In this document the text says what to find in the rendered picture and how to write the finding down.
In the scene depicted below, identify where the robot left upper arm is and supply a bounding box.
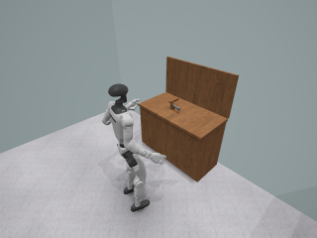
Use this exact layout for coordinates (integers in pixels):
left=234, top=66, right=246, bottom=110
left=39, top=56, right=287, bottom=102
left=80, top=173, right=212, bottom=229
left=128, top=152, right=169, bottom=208
left=102, top=101, right=116, bottom=126

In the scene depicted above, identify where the counter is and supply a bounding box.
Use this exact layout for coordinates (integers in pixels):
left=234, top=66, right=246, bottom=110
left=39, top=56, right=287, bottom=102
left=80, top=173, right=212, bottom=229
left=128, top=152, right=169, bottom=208
left=138, top=57, right=239, bottom=182

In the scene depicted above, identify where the robot right forearm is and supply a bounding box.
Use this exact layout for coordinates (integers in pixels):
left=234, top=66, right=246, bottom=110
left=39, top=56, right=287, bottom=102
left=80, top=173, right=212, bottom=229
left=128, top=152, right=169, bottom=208
left=127, top=142, right=153, bottom=159

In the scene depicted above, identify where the right robot foot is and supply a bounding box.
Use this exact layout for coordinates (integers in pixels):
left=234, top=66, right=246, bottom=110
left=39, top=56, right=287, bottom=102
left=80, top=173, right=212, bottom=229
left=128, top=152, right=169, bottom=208
left=131, top=199, right=150, bottom=212

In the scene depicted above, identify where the right robot hand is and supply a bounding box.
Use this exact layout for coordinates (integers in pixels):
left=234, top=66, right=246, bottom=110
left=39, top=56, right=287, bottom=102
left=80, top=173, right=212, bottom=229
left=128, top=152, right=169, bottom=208
left=151, top=153, right=166, bottom=165

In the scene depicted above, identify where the tap lever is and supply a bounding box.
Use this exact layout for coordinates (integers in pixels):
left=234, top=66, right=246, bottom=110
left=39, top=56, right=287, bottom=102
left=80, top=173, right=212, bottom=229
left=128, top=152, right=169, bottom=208
left=172, top=104, right=180, bottom=111

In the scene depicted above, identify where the robot right upper arm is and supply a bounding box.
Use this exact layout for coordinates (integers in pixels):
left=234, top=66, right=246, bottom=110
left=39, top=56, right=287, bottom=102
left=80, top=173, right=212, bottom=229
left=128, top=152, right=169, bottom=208
left=121, top=114, right=135, bottom=150

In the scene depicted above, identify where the left robot hand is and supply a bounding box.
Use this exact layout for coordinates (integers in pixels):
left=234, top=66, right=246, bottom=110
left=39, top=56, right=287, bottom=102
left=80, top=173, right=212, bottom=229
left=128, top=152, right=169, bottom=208
left=125, top=98, right=141, bottom=111

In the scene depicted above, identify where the robot right thigh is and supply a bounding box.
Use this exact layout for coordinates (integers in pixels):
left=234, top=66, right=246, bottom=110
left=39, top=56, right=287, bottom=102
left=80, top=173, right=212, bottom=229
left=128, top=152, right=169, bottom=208
left=125, top=152, right=147, bottom=187

